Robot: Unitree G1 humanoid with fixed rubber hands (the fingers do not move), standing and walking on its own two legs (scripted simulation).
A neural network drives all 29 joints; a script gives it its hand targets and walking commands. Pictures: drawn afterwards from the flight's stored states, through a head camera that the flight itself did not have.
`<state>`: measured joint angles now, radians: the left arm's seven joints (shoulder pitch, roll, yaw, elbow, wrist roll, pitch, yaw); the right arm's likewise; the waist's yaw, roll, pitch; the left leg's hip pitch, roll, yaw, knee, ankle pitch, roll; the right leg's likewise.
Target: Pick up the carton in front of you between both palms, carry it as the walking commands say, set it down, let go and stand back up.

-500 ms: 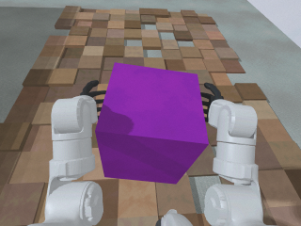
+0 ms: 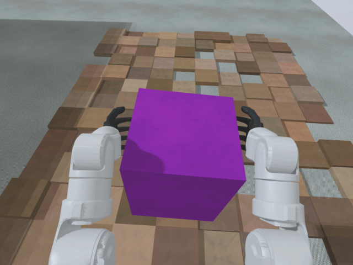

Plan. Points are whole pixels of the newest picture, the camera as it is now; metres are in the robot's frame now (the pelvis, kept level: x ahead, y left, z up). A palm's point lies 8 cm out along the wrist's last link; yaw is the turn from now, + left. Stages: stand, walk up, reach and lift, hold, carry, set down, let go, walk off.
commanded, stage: carry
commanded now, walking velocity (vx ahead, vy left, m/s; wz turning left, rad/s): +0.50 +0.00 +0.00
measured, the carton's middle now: (179, 160) +0.36 +0.02 +0.05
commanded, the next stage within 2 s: none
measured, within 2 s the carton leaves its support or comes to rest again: neither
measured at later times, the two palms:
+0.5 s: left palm (145, 67) +0.66 +0.14 +0.11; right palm (241, 73) +0.66 -0.16 +0.11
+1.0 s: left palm (150, 26) +0.95 +0.16 +0.12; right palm (225, 27) +0.96 -0.14 +0.13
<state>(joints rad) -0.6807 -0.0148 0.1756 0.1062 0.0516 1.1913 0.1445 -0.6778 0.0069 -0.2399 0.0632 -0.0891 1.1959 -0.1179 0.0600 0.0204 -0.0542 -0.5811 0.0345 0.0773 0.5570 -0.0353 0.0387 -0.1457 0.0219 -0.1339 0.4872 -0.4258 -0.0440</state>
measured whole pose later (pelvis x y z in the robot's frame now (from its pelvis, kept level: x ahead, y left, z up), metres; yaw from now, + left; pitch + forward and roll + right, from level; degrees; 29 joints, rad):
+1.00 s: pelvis +0.60 +0.00 -0.01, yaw +0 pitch +5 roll -1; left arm -0.68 -0.02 0.21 0.08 0.05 1.22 0.14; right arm -0.68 0.02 -0.23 0.05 -0.08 1.22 -0.13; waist 0.05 0.02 -0.06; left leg -0.52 0.01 0.11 0.43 0.08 0.04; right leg -0.08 0.05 -0.10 0.44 -0.42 -0.06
